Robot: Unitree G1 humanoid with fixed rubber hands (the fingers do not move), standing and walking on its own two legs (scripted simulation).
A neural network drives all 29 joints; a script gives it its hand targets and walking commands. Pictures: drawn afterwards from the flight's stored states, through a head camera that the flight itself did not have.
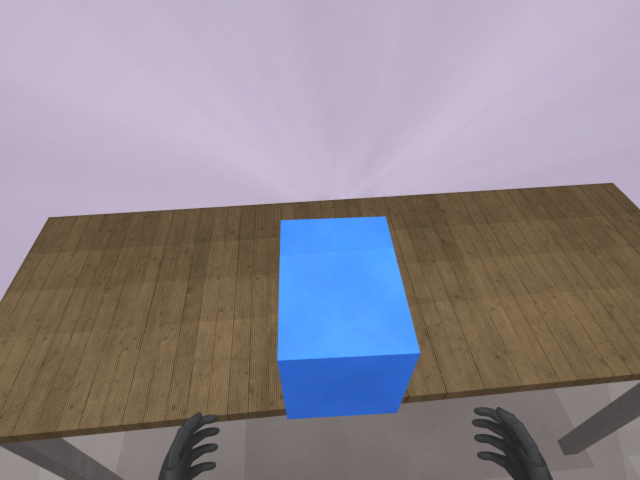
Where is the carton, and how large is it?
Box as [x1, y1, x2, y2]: [277, 216, 419, 418]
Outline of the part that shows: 385,216 281,220 277,361 287,418 386,413 397,411 419,355 419,350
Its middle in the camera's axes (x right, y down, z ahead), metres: +0.03 +0.11 +0.60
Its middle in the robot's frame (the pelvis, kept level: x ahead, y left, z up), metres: +0.37 +0.01 -0.04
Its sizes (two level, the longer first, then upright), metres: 0.237 0.167 0.189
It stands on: a table, 0.65 m high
